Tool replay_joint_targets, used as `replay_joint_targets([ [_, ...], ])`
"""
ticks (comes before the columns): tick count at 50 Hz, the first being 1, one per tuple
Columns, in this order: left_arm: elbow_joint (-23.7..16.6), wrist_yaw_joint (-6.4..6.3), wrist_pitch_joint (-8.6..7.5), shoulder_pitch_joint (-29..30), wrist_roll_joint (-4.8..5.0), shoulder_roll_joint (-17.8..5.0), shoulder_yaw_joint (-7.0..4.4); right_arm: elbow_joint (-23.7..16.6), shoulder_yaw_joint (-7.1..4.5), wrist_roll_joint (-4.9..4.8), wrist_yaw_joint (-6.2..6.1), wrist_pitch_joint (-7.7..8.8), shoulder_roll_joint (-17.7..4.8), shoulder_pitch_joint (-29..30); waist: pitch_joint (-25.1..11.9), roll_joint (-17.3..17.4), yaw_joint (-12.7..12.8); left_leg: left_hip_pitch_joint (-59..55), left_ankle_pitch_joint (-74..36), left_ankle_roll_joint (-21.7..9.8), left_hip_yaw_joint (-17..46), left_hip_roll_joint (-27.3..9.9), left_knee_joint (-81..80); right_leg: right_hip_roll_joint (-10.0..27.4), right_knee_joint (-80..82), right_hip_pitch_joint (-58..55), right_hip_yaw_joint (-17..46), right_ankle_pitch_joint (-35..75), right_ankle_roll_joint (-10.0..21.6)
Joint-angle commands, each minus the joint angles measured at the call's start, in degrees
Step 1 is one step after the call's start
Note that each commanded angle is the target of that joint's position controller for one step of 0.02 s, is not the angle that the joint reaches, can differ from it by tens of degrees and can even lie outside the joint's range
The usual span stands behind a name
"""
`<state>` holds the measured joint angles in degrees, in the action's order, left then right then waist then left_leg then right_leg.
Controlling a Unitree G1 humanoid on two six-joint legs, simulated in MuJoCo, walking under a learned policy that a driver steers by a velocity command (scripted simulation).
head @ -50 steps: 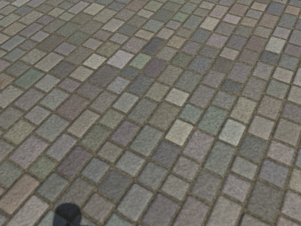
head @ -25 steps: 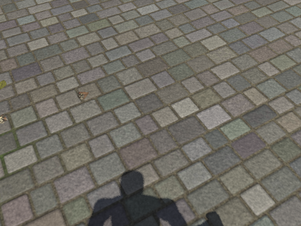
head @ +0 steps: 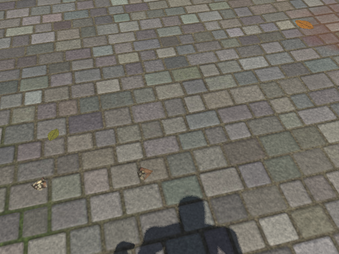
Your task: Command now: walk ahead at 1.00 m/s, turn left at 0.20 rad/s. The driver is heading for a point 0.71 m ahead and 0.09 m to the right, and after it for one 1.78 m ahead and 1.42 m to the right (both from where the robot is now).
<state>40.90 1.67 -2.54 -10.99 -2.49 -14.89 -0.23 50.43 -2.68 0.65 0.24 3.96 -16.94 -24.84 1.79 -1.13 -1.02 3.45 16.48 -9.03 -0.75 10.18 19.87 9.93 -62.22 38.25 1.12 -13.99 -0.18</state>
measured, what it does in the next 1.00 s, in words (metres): walks ahead, turning right: right foot, then left foot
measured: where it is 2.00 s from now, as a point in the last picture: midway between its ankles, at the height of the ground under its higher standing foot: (179, 161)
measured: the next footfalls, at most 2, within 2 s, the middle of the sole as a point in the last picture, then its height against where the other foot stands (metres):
right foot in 0.20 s outside the picture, level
left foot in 0.64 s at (155, 171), level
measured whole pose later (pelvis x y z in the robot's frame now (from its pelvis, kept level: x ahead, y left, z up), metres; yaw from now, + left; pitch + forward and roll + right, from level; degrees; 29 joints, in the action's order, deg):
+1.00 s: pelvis +0.81 -0.02 +0.00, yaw -20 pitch +1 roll +2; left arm 37.5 1.1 2.3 -7.1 1.1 -18.9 -5.1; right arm 46.6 -3.6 -0.5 -2.0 2.3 -17.0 -6.4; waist 4.7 -1.6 -1.6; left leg 9.1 14.8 -0.8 -17.7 -3.1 24.2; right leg 5.3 -44.9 35.2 -3.7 -5.8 -0.5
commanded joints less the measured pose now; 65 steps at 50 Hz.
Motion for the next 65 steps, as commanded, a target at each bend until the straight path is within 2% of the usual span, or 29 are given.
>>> replay_joint_targets([
  [1,-5.01,0.88,-0.40,6.43,0.29,-3.31,-0.26,-3.96,-1.24,-0.76,0.57,2.85,-5.65,3.76,7.38,1.29,0.91,12.31,-19.04,-5.92,8.97,-12.39,-15.83,-0.39,15.12,-2.97,-3.33,13.35,0.11],
  [5,-5.87,1.43,-1.02,10.95,1.51,-4.00,-0.30,-1.43,-1.56,-1.50,0.47,3.94,-8.36,-0.39,6.11,1.07,-0.99,3.02,-34.45,-3.19,6.54,-15.60,-20.36,-5.14,28.87,-11.38,-6.07,27.61,3.96],
  [7,-5.39,0.76,-1.03,9.76,1.10,-5.90,-1.05,-0.35,-1.73,-0.65,-0.02,3.51,-10.44,-1.72,2.03,2.70,-0.29,-6.72,-58.53,-1.41,4.92,-16.68,-12.86,-9.75,29.65,-13.58,-8.57,20.64,5.48],
  [9,-2.57,-0.53,-1.00,-1.97,0.94,-9.45,-2.57,0.51,-2.27,1.49,-1.08,2.09,-13.08,-1.03,-5.59,6.76,6.50,-10.75,-72.77,0.08,4.90,-18.99,5.00,-13.09,29.17,-24.75,-6.83,9.60,7.39],
  [10,1.39,-1.53,-0.68,-14.86,0.88,-11.29,-3.70,0.26,-2.44,2.25,-1.59,1.14,-13.68,2.04,-10.92,6.29,13.59,-5.85,-68.56,0.70,3.32,-17.79,20.73,-12.60,30.30,-37.31,-6.58,6.10,8.08],
  [11,3.63,-2.81,-0.29,-25.63,0.14,-15.94,-5.21,-0.75,-1.36,2.74,-1.66,1.16,-9.48,2.62,-16.87,1.94,17.01,5.94,-50.01,1.00,1.92,-13.98,43.33,-2.91,26.58,-50.90,3.77,-8.38,9.48],
  [12,3.86,-2.23,-0.45,-23.00,-0.53,-20.91,-6.65,-3.42,0.45,-1.44,-0.05,2.40,-1.30,-5.74,-25.42,-23.43,7.60,28.31,5.55,4.28,4.81,-0.78,67.73,12.64,39.87,-64.52,41.98,-23.09,18.33],
  [13,2.42,-0.99,-0.39,-16.58,-0.01,-15.50,-6.18,-3.00,0.39,-0.56,-0.64,2.77,-5.85,-1.13,-20.81,-10.32,8.57,36.71,5.11,2.25,9.20,-4.36,70.78,10.87,45.95,-61.56,47.27,-23.58,18.15],
  [15,3.92,-0.73,-1.24,-11.30,0.13,-8.30,-4.61,-5.22,0.85,0.04,-0.20,2.80,-5.67,8.02,-6.06,3.79,5.63,37.41,-0.86,2.01,7.66,-10.81,63.45,7.91,47.10,-43.55,29.13,-11.39,15.94],
  [19,8.02,-0.94,-3.21,-11.55,1.14,-5.73,-3.22,-7.98,2.37,1.96,1.94,-0.28,-0.93,10.76,2.41,-0.04,-0.68,34.65,0.60,4.06,7.20,-15.11,53.07,2.23,54.70,-25.90,15.42,-9.00,12.92],
  [23,8.45,-0.15,-4.87,-11.72,2.11,-7.46,-3.57,-13.44,3.57,1.87,3.01,0.07,-1.16,22.81,7.36,-1.42,-0.38,35.00,-14.80,5.75,1.34,-17.99,30.84,-2.57,61.06,-21.57,3.64,5.38,11.94],
  [27,10.90,-0.46,-5.41,-16.92,3.61,-8.79,-3.75,-14.12,4.17,1.45,3.62,1.52,0.33,28.81,7.31,1.74,2.39,21.89,-30.62,5.43,-3.58,-12.71,12.68,-2.84,60.81,-26.71,0.62,35.45,9.90],
  [30,11.59,-1.48,-4.22,-17.30,2.93,-12.55,-4.52,-10.86,2.52,2.93,1.62,2.58,-3.83,19.12,-2.39,-3.10,-1.28,10.01,-24.43,4.41,-2.84,-6.92,9.35,-3.49,43.28,-37.22,2.37,55.13,6.10],
  [31,9.96,-2.20,-2.82,-14.12,4.87,-14.06,-4.82,-11.32,-0.60,-1.13,0.57,3.20,-9.17,13.43,-8.88,-8.01,-8.09,0.77,-29.45,4.46,3.39,-10.34,7.02,-3.03,32.07,-36.29,4.59,50.90,3.49],
  [32,7.15,-2.62,-2.22,-9.14,3.66,-12.02,-4.27,-8.52,-1.60,-1.02,-0.43,2.66,-12.78,3.17,-16.75,-6.74,-12.90,-13.12,-39.38,4.05,6.75,-17.48,11.01,-6.32,17.42,-28.63,3.65,37.94,1.05],
  [33,6.01,-2.38,-2.16,-18.68,1.56,-0.39,-1.84,-7.80,-1.62,1.90,-0.62,2.35,-15.91,1.99,-26.47,14.33,-5.01,-33.34,-70.44,-2.47,21.67,-35.35,19.52,-15.49,-8.11,-9.15,1.56,-20.19,-2.24],
  [34,5.94,-2.39,-2.30,-24.19,4.12,-2.84,-1.71,-10.06,-0.93,2.33,0.22,2.08,-12.64,2.41,-40.13,19.10,-4.71,-38.50,-64.84,-8.38,34.71,-39.51,14.64,-15.53,-22.07,-3.61,10.51,-25.61,-2.41],
  [35,4.35,-2.77,-1.62,-18.22,5.44,-7.84,-3.40,-11.89,-0.79,1.37,-0.06,1.23,-9.29,7.11,-34.64,13.27,-5.01,-31.58,-57.43,-7.18,26.72,-36.46,11.67,-11.11,-22.61,-0.21,8.37,-22.40,-2.86],
  [37,2.26,-3.72,-0.08,-9.54,4.76,-8.43,-4.32,-10.64,0.14,0.07,-0.94,0.66,-4.42,13.06,-14.77,4.46,-2.57,-10.05,-52.45,-4.68,14.78,-30.61,5.25,-7.28,-18.71,2.42,2.01,-14.85,-4.08],
  [39,1.98,-3.55,2.24,-14.81,4.76,-5.05,-4.56,-10.28,-0.22,0.71,-1.27,0.92,-3.66,17.69,-10.95,8.44,3.25,2.81,-44.64,-5.96,9.05,-31.14,0.07,-3.56,-17.74,-4.02,2.52,-12.41,-5.06],
  [42,-1.83,-3.64,4.26,-8.82,4.75,-3.63,-4.75,-9.85,-0.87,0.48,-1.69,1.00,-3.95,24.15,-4.24,7.24,5.05,13.69,-36.90,-3.93,-0.77,-29.05,-5.13,-2.09,-4.24,-5.29,0.68,-7.80,-4.64],
  [46,-2.92,-1.45,4.24,-6.19,3.34,-4.13,-4.85,-9.52,-2.09,-0.36,-2.75,0.19,-6.69,26.10,-7.23,5.24,4.50,10.44,-34.54,-2.72,-9.70,-26.92,-3.79,-3.41,12.55,-12.53,-2.50,11.47,-1.51],
  [51,-6.84,0.85,5.73,0.00,3.58,-8.60,-6.68,-8.34,-3.43,-2.47,-1.97,-1.92,-9.34,24.79,-4.33,5.24,3.19,3.03,-31.15,0.62,-11.87,-29.78,2.46,-4.96,20.89,-12.35,-6.35,5.57,2.61],
  [54,-5.20,-0.23,5.13,-9.25,3.19,-11.93,-9.05,-7.48,-3.67,-3.28,-1.43,-3.39,-7.91,22.34,-6.47,0.06,7.40,6.04,-32.07,6.24,-14.87,-25.42,23.23,-10.24,32.12,-25.92,-6.92,12.45,7.85],
  [55,-5.95,-1.57,4.60,-9.88,3.04,-19.30,-10.85,-8.87,-3.29,-1.09,-1.20,-3.51,-6.18,20.51,-4.53,-15.86,5.38,20.06,-0.72,11.09,-15.69,-17.53,40.67,-0.75,35.58,-32.95,11.71,47.16,13.37],
  [56,-8.42,-1.20,3.65,-7.25,0.58,-21.43,-10.39,-11.78,-2.74,0.52,-1.11,-3.30,-5.31,20.39,-13.68,-19.82,2.09,36.14,23.97,13.84,-4.45,-7.08,56.40,8.24,39.46,-43.38,36.47,37.16,25.55],
  [57,-9.71,-0.14,2.28,-6.02,1.21,-18.87,-9.74,-11.16,-3.09,-0.20,-0.71,-2.84,-7.48,22.18,-18.25,-8.88,4.29,37.92,21.92,12.52,5.81,-8.62,58.66,9.56,42.96,-43.96,36.92,26.92,24.35],
  [59,-9.83,-0.80,1.50,-2.11,3.58,-15.37,-8.82,-11.01,-2.92,-0.60,-1.24,-2.28,-6.01,25.20,-10.89,-0.17,1.85,38.56,13.31,10.69,7.57,-10.93,52.39,4.68,43.33,-35.93,28.28,17.20,17.93],
  [65,-12.53,-4.29,3.92,1.12,3.28,-13.88,-8.93,-9.81,-2.17,-0.88,-1.25,-2.88,-2.98,24.92,-12.10,-2.67,0.33,26.05,4.02,12.83,7.60,-7.29,28.64,-2.46,41.50,-26.40,22.37,17.03,13.37],
])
